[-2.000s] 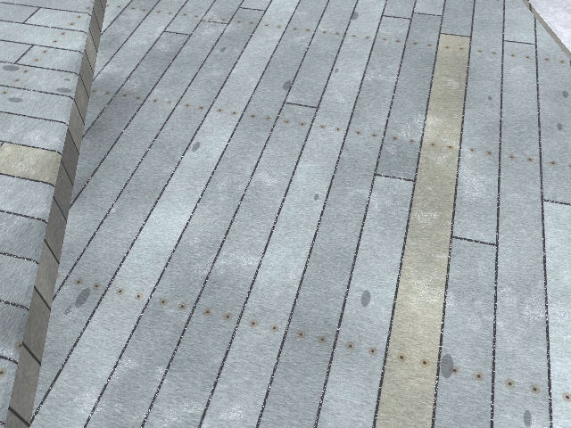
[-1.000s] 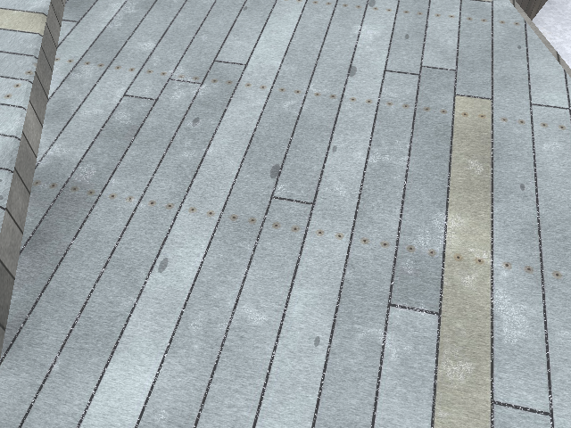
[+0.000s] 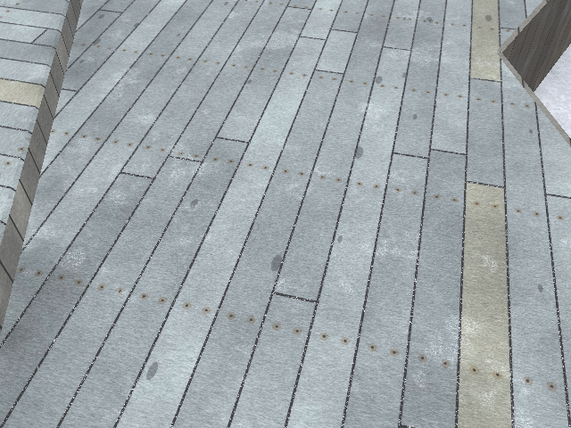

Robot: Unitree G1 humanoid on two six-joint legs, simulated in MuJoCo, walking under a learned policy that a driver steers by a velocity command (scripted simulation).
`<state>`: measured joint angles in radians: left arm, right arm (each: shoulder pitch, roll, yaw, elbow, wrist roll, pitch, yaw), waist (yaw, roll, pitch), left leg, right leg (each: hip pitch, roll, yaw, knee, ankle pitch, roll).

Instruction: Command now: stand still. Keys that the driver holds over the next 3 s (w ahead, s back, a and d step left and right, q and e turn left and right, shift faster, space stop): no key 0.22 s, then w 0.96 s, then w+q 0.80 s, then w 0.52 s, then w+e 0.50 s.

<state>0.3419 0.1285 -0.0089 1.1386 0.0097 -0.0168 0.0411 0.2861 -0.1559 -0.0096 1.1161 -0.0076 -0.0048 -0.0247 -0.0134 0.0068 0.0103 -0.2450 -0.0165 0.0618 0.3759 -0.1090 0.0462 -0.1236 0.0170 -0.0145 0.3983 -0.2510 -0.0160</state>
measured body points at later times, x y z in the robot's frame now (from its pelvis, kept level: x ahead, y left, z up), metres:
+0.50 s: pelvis +0.07 +0.01 -0.01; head +0.06 +0.03 +0.44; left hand -0.02 +0.24 -0.17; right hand +0.09 -0.22 -0.15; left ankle +0.09 +0.10 -0.73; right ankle -0.02 -0.11 -0.74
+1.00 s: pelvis +0.31 +0.02 -0.03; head +0.35 +0.02 +0.42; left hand +0.50 +0.24 -0.14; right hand +0.19 -0.19 -0.17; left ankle +0.10 +0.10 -0.74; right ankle +0.45 -0.04 -0.74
